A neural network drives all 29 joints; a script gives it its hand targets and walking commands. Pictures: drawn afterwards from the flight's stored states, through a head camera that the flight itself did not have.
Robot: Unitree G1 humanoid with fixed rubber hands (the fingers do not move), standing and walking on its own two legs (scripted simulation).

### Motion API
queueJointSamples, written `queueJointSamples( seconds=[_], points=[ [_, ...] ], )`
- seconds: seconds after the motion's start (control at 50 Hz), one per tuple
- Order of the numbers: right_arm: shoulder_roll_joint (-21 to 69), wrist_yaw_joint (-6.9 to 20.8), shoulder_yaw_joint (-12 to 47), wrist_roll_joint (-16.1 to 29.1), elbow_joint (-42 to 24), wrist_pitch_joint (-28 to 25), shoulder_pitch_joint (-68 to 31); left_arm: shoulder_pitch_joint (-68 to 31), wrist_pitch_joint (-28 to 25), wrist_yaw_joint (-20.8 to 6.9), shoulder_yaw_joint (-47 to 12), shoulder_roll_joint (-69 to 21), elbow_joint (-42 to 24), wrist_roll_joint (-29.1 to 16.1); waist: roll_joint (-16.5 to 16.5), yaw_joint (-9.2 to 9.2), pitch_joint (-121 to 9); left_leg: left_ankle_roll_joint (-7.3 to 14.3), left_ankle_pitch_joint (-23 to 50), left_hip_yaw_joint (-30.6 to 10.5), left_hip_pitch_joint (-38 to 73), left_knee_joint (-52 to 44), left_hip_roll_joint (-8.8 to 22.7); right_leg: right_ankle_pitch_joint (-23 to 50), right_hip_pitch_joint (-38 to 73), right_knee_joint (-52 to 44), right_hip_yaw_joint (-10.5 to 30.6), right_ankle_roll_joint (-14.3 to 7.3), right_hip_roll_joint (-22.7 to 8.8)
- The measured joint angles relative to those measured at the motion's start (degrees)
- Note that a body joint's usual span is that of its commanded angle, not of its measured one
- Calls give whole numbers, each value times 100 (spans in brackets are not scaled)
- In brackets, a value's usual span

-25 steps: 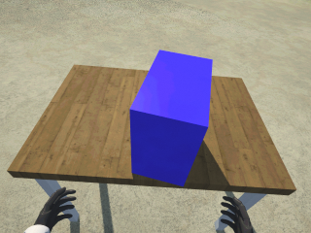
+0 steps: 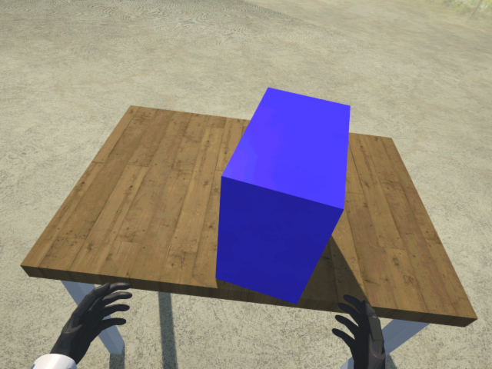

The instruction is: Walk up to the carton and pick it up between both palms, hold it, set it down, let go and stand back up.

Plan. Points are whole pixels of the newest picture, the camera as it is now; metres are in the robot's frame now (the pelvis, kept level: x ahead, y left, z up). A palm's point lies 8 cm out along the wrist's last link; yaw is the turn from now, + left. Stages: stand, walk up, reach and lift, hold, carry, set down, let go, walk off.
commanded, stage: reach and lift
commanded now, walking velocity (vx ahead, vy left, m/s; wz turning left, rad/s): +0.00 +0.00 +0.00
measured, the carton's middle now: (281, 193) +0.46 -0.05 +0.03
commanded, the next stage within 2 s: none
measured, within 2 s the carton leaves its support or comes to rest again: neither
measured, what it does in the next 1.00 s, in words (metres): stands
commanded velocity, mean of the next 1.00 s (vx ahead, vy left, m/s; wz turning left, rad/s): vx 0.00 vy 0.00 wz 0.00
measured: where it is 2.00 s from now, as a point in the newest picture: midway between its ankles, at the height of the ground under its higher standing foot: outside the picture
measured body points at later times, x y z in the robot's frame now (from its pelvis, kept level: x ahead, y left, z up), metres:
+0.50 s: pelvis +0.01 -0.01 +0.00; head -0.01 +0.02 +0.45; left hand +0.23 +0.24 +0.04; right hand +0.22 -0.17 +0.04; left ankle -0.02 +0.09 -0.74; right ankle +0.01 -0.15 -0.74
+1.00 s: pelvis +0.01 +0.00 +0.00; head +0.01 +0.03 +0.45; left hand +0.31 +0.23 +0.09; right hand +0.27 -0.17 +0.09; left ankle -0.02 +0.09 -0.74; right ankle +0.01 -0.15 -0.74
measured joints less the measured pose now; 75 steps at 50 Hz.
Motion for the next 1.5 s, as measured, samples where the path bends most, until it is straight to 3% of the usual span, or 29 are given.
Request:
queueJointSamples(
  seconds=[0.16, 0.32, 0.92, 1.22, 1.5],
  points=[
    [137, -189, 176, 52, -310, -55, 113, -34, -113, -105, -41, 63, -288, -109, -38, 9, 59, -14, -33, -63, -29, 65, 20, -20, 22, 0, -39, -23, 27],
    [42, -278, 59, 94, -486, 224, -136, -372, 96, -56, -127, 141, -390, -288, 8, -65, -17, -20, -51, -114, -191, 123, 25, -46, -113, 40, -64, -23, 39],
    [-716, -377, -106, 822, -949, 1812, -2002, -2397, 2237, -96, 610, -87, -570, -83, -81, -424, -96, 4, 81, -12, -213, -216, -19, 107, -172, -284, 65, 24, 13],
    [-839, -308, -558, 1112, -466, 2480, -3334, -3713, 3060, 98, 619, -140, -239, -138, -57, -554, -157, 83, 125, -3, -601, -32, -60, 221, -497, -227, 77, 90, -32],
    [-825, -329, -815, 1137, 518, 2731, -4719, -5224, 3295, 189, 487, 42, 1044, -165, -117, -809, -349, 90, 249, -84, -1045, 29, -87, 319, -894, -185, -4, 84, -59]
  ],
)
